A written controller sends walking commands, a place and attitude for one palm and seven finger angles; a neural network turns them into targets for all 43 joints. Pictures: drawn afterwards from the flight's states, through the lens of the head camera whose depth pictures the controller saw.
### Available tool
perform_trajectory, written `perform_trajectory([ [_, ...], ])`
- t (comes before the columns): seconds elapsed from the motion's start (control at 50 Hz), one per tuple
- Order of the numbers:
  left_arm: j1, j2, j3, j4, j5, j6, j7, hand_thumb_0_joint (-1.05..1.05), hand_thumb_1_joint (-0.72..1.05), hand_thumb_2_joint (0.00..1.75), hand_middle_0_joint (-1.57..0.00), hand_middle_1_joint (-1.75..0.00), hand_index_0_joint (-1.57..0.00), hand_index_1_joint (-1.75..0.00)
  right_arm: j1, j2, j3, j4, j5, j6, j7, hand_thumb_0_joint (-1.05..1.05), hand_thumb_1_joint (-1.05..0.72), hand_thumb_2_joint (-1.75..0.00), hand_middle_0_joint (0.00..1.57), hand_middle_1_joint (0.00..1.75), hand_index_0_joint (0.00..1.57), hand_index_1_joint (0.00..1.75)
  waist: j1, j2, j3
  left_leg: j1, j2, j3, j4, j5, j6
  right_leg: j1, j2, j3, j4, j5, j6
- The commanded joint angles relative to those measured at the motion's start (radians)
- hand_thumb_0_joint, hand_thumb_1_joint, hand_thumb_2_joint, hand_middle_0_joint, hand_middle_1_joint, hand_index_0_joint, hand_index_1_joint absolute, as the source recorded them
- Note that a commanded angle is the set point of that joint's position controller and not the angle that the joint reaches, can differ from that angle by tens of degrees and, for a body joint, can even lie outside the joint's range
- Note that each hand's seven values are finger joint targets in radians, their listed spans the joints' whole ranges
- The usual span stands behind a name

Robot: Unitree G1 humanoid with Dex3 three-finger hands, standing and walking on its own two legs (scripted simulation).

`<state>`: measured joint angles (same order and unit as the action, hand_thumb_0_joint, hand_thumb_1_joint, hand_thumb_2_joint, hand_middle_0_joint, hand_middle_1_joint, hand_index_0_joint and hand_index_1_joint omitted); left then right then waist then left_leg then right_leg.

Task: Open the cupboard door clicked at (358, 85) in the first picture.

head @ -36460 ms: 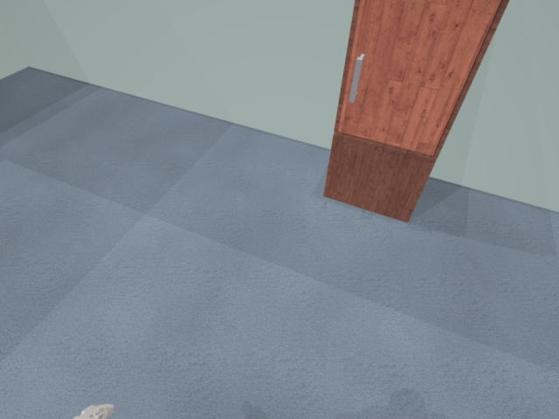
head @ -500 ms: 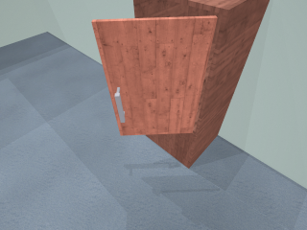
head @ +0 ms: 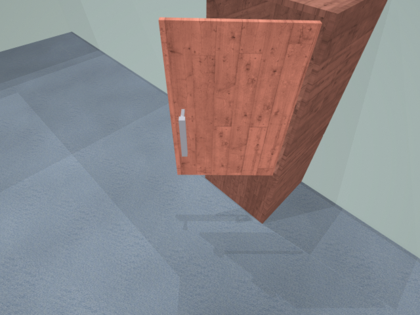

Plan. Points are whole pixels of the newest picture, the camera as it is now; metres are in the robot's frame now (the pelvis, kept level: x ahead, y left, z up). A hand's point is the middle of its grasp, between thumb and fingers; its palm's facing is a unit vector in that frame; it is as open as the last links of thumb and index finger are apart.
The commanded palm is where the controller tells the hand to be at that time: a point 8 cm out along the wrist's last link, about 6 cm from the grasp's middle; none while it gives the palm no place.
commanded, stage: come to a stop and stand still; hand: left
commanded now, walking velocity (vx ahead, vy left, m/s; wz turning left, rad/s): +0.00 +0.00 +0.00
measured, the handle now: (183, 133) +0.66 +0.13 -0.09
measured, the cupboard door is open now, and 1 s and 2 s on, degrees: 45 45 45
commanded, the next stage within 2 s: look again from close up in 0.58 s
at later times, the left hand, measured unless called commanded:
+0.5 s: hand out of the picture +0.02 +0.30 -0.20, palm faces +0.01 -0.98 -0.21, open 7.4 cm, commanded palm none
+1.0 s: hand out of the picture +0.07 +0.18 -0.16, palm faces +0.00 -0.99 -0.16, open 7.1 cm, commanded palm none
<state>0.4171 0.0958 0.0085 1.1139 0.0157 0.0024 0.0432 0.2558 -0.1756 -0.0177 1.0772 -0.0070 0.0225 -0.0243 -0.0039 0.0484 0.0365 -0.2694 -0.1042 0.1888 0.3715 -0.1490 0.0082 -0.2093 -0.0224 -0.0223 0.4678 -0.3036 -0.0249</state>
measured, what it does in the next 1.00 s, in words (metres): steps on the spot: left foot, then right foot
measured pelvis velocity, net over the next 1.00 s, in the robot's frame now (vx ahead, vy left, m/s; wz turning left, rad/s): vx -0.03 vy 0.02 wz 0.00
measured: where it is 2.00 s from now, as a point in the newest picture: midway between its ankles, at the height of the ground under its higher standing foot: outside the picture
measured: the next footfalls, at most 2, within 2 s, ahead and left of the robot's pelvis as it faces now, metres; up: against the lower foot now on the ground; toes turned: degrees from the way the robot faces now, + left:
left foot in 0.32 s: +0.01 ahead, +0.20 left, +0.00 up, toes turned -4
right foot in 0.80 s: +0.00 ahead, -0.08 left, +0.00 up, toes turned -3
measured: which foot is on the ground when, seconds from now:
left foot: down 0.00-0.16, up 0.18-0.30, down 0.32-0.80, up 0.82-1.00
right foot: down 0.00-0.32, up 0.34-0.78, down 0.80-1.00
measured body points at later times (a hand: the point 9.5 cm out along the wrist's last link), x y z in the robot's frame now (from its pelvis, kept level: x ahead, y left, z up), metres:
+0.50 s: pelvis -0.05 +0.09 -0.02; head -0.04 +0.13 +0.43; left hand +0.02 +0.35 -0.18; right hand -0.09 -0.12 -0.16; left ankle -0.03 +0.20 -0.74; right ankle -0.05 -0.05 -0.62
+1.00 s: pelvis -0.03 +0.02 +0.00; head -0.02 +0.01 +0.45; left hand +0.07 +0.23 -0.14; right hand -0.07 -0.20 -0.16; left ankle -0.02 +0.15 -0.72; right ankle -0.04 -0.08 -0.74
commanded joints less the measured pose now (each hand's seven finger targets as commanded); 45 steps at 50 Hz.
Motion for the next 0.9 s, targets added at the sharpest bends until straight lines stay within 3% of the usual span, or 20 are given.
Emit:
perform_trajectory([
  [0.0,-0.045,0.077,0.004,-0.051,-0.001,-0.01,0.004,0.0,0.9,0.9,-0.2,-0.3,-0.2,-0.3,0.161,-0.048,-0.008,0.01,-0.008,-0.023,-0.004,0.0,-0.9,-0.9,0.2,0.3,0.2,0.3,-0.066,-0.05,0.033,0.247,0.256,-0.326,-0.099,-0.231,-0.001,-0.334,-0.051,0.099,-0.018,-0.155,-0.035],
  [0.06,0.182,0.114,0.035,0.005,0.012,0.026,0.004,0.0,0.9,0.9,-0.2,-0.3,-0.2,-0.3,0.012,-0.124,-0.036,-0.046,-0.009,-0.019,-0.01,0.0,-0.9,-0.9,0.2,0.3,0.2,0.3,0.061,0.116,0.061,-0.066,0.301,-0.384,-0.395,-0.454,-0.136,-0.04,0.032,-0.053,0.213,-0.171,-0.019],
  [0.12,0.624,0.183,0.112,0.131,0.016,0.043,0.013,0.0,0.9,0.9,-0.2,-0.3,-0.2,-0.3,-0.275,-0.195,-0.071,-0.129,0.005,0.024,-0.005,0.0,-0.9,-0.9,0.2,0.3,0.2,0.3,0.317,0.037,0.158,-0.455,0.017,-0.065,-0.175,-0.153,-0.533,0.437,0.028,-0.18,-0.067,-0.184,-0.066],
  [0.14,0.542,0.235,0.117,0.104,0.01,0.029,0.031,0.0,0.9,0.9,-0.2,-0.3,-0.2,-0.3,-0.302,-0.135,-0.084,-0.136,0.049,0.047,-0.015,0.0,-0.9,-0.9,0.2,0.3,0.2,0.3,0.298,-0.526,0.148,-0.264,-0.081,-0.109,0.729,-0.326,-0.436,0.05,-0.364,0.293,-0.392,-0.313,-0.227],
  [0.16,-0.003,0.183,0.071,-0.07,0.021,0.016,0.044,0.0,0.9,0.9,-0.2,-0.3,-0.2,-0.3,-0.045,-0.144,-0.099,-0.135,0.028,0.044,0.012,0.0,-0.9,-0.9,0.2,0.3,0.2,0.3,-0.01,-0.502,0.126,-0.163,0.107,-0.469,1.224,-0.466,-0.132,-0.433,-0.495,0.466,-0.308,-0.175,-0.246],
  [0.18,-0.371,0.174,0.076,-0.18,0.029,-0.03,0.047,0.0,0.9,0.9,-0.2,-0.3,-0.2,-0.3,0.149,-0.12,-0.104,-0.084,0.009,0.044,0.018,0.0,-0.9,-0.9,0.2,0.3,0.2,0.3,-0.178,-0.365,0.081,0.057,0.175,-0.535,1.276,-0.365,0.104,-0.631,-0.437,0.295,-0.259,-0.084,-0.189],
  [0.2,-0.49,0.227,0.075,-0.233,0.035,-0.049,0.04,0.0,0.9,0.9,-0.2,-0.3,-0.2,-0.3,0.26,-0.061,-0.084,-0.056,0.007,0.016,0.034,0.0,-0.9,-0.9,0.2,0.3,0.2,0.3,-0.241,-0.347,0.067,0.173,0.222,-0.453,0.973,-0.412,0.385,-0.621,-0.354,0.175,-0.237,-0.126,-0.122],
  [0.22,-0.42,0.222,0.072,-0.232,0.042,-0.044,0.024,0.0,0.9,0.9,-0.2,-0.3,-0.2,-0.3,0.268,-0.037,-0.063,-0.051,0.005,-0.005,0.048,0.0,-0.9,-0.9,0.2,0.3,0.2,0.3,-0.219,-0.2,0.078,0.141,0.174,-0.294,0.556,-0.364,0.152,-0.479,-0.251,0.117,-0.122,-0.185,-0.054],
  [0.26,-0.192,0.17,0.057,-0.133,0.024,0.0,0.012,0.0,0.9,0.9,-0.2,-0.3,-0.2,-0.3,0.285,-0.019,-0.04,-0.01,-0.016,-0.015,0.026,0.0,-0.9,-0.9,0.2,0.3,0.2,0.3,-0.14,0.131,0.065,0.238,0.104,-0.175,0.18,-0.238,-0.063,-0.501,-0.097,0.02,0.232,-0.37,-0.019],
  [0.3,-0.08,0.108,0.045,-0.131,0.023,0.021,-0.008,0.0,0.9,0.9,-0.2,-0.3,-0.2,-0.3,0.315,-0.06,-0.035,-0.031,-0.026,-0.022,-0.009,0.0,-0.9,-0.9,0.2,0.3,0.2,0.3,-0.102,0.371,0.111,-0.04,0.216,-0.422,0.007,-0.294,-0.01,-0.456,0.047,0.031,0.725,-0.309,-0.007],
  [0.32,-0.061,0.105,0.053,-0.177,0.025,0.024,-0.024,0.0,0.9,0.9,-0.2,-0.3,-0.2,-0.3,0.245,-0.148,-0.043,-0.091,-0.037,-0.038,-0.021,0.0,-0.9,-0.9,0.2,0.3,0.2,0.3,-0.039,0.258,0.096,-0.145,0.409,-0.761,-0.133,-0.441,0.12,-0.511,0.051,0.088,0.916,-0.282,0.005],
  [0.34,-0.077,0.118,0.064,-0.208,0.031,0.017,-0.039,0.0,0.9,0.9,-0.2,-0.3,-0.2,-0.3,0.133,-0.229,-0.057,-0.131,-0.05,-0.043,-0.03,0.0,-0.9,-0.9,0.2,0.3,0.2,0.3,0.015,0.124,0.051,-0.175,0.498,-0.848,-0.187,-0.58,0.196,-0.515,0.015,0.115,0.979,-0.197,-0.001],
  [0.36,-0.156,0.13,0.065,-0.195,0.042,0.041,-0.033,0.0,0.9,0.9,-0.2,-0.3,-0.2,-0.3,0.101,-0.228,-0.058,-0.128,-0.041,-0.046,-0.032,0.0,-0.9,-0.9,0.2,0.3,0.2,0.3,0.0,0.22,0.1,-0.213,0.497,-1.013,-0.264,-0.739,0.14,-0.61,0.007,0.176,1.012,-0.117,0.001],
  [0.44,-0.141,0.157,0.065,-0.17,0.036,0.023,-0.059,0.0,0.9,0.9,-0.2,-0.3,-0.2,-0.3,0.116,-0.125,-0.034,-0.109,-0.036,-0.078,-0.039,0.0,-0.9,-0.9,0.2,0.3,0.2,0.3,0.038,-0.009,0.136,-0.133,0.393,-0.721,-0.14,-0.387,0.158,-0.609,-0.012,0.152,1.0,0.107,0.005],
  [0.64,-0.318,0.105,0.023,-0.251,0.004,0.004,-0.059,0.0,0.9,0.9,-0.2,-0.3,-0.2,-0.3,0.32,-0.094,-0.024,-0.039,-0.042,-0.084,-0.029,0.0,-0.9,-0.9,0.2,0.3,0.2,0.3,-0.064,0.118,-0.048,0.143,0.337,-0.44,-0.044,0.318,0.172,-0.378,0.0,-0.004,0.468,-0.093,0.038],
  [0.74,-0.208,0.133,0.032,-0.192,-0.011,-0.028,-0.047,0.0,0.9,0.9,-0.2,-0.3,-0.2,-0.3,0.273,-0.099,-0.03,-0.037,-0.024,-0.057,-0.012,0.0,-0.9,-0.9,0.2,0.3,0.2,0.3,-0.012,0.101,-0.106,-0.028,0.243,-0.369,0.089,0.154,0.068,0.098,0.019,-0.021,-0.064,0.084,0.031],
  [0.78,-0.094,0.249,0.047,-0.139,-0.007,-0.04,-0.022,0.0,0.9,0.9,-0.2,-0.3,-0.2,-0.3,0.243,0.011,-0.001,-0.056,-0.005,-0.055,-0.006,0.0,-0.9,-0.9,0.2,0.3,0.2,0.3,0.031,-0.257,-0.144,-0.305,0.122,-0.21,0.27,-0.374,-0.023,0.335,-0.302,0.297,-0.112,0.263,-0.062],
  [0.8,-0.084,0.281,0.05,-0.146,-0.004,-0.031,-0.023,0.0,0.9,0.9,-0.2,-0.3,-0.2,-0.3,0.212,-0.021,-0.012,-0.076,-0.007,-0.042,-0.01,0.0,-0.9,-0.9,0.2,0.3,0.2,0.3,0.045,-0.231,-0.119,-0.275,0.126,-0.205,0.408,-0.483,-0.015,0.197,-0.382,0.357,-0.166,0.262,-0.137],
  [0.82,-0.13,0.274,0.046,-0.151,0.002,-0.022,-0.023,0.0,0.9,0.9,-0.2,-0.3,-0.2,-0.3,0.208,-0.02,-0.017,-0.079,-0.01,-0.036,-0.005,0.0,-0.9,-0.9,0.2,0.3,0.2,0.3,0.021,-0.145,-0.038,-0.255,0.127,-0.199,0.467,-0.476,-0.01,0.097,-0.361,0.301,-0.178,0.249,-0.159],
  [0.88,-0.23,0.176,0.029,-0.144,-0.003,-0.031,-0.019,0.0,0.9,0.9,-0.2,-0.3,-0.2,-0.3,0.21,-0.007,-0.015,-0.024,-0.013,-0.018,-0.001,0.0,-0.9,-0.9,0.2,0.3,0.2,0.3,-0.031,-0.314,0.045,-0.142,0.158,-0.171,0.44,-0.294,-0.021,-0.036,-0.209,0.165,-0.186,0.271,-0.131],
])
